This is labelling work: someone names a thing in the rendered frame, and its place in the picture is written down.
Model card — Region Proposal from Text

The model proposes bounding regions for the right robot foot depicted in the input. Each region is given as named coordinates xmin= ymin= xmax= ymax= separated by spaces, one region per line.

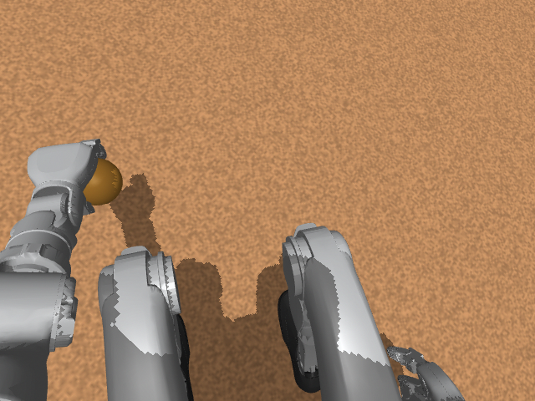
xmin=278 ymin=290 xmax=320 ymax=393

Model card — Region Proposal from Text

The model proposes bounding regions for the ball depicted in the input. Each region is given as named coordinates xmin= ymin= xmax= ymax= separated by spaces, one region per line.
xmin=83 ymin=158 xmax=123 ymax=206

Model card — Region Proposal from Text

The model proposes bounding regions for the right robot hand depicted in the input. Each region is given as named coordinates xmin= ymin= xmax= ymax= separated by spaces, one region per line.
xmin=387 ymin=346 xmax=466 ymax=401

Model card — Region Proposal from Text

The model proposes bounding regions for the left robot foot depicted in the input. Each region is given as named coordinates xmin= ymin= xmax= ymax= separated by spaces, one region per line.
xmin=176 ymin=314 xmax=194 ymax=401

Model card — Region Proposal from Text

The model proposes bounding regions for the left robot hand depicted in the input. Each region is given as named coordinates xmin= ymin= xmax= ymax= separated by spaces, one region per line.
xmin=27 ymin=139 xmax=107 ymax=216

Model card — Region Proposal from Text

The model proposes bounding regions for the left robot arm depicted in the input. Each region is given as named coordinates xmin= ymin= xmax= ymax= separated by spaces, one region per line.
xmin=0 ymin=180 xmax=84 ymax=401

